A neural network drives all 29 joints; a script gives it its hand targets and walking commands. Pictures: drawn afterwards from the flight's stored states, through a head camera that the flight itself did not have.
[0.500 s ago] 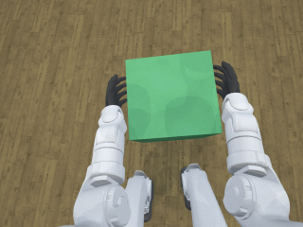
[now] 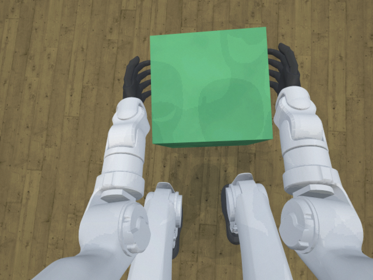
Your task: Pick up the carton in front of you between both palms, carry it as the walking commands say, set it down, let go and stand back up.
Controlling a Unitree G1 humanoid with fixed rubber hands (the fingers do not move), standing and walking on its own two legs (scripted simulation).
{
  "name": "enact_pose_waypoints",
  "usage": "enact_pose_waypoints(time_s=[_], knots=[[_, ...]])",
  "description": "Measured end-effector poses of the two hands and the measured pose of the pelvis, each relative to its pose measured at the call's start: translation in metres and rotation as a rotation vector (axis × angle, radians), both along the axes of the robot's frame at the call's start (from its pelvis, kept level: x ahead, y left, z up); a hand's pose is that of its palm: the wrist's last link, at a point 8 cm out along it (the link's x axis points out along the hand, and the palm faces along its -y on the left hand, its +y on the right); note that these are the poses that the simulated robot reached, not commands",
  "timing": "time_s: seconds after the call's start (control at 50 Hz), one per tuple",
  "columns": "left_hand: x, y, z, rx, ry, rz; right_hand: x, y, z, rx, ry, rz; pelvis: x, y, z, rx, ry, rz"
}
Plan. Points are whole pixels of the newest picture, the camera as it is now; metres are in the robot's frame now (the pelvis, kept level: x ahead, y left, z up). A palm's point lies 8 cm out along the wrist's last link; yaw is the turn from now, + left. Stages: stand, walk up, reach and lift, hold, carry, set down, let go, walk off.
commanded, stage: set down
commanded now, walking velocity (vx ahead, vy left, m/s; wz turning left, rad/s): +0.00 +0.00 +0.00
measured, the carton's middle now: (208, 101) +0.48 -0.05 -0.18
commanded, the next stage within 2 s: none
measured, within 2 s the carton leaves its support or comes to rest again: rests again in 0.92 s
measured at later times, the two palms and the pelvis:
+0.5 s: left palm (156, 102) +0.51 +0.09 -0.26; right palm (269, 95) +0.49 -0.21 -0.25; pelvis -0.02 +0.01 -0.11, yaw +1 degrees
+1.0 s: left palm (155, 105) +0.51 +0.10 -0.30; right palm (263, 100) +0.49 -0.20 -0.29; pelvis -0.02 +0.01 -0.14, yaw +1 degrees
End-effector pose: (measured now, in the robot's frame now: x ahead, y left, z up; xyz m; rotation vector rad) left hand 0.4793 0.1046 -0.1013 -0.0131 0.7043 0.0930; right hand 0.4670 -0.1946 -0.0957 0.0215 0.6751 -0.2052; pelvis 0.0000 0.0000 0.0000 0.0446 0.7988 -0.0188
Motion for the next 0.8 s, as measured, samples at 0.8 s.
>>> enact_pose_waypoints(time_s=[0.8], knots=[[0.037, -0.023, -0.185, 0.033, 0.053, -0.081, 0.032, -0.023, -0.177, -0.012, 0.064, -0.015, -0.015, 0.002, -0.13, -0.008, -0.111, 0.011]])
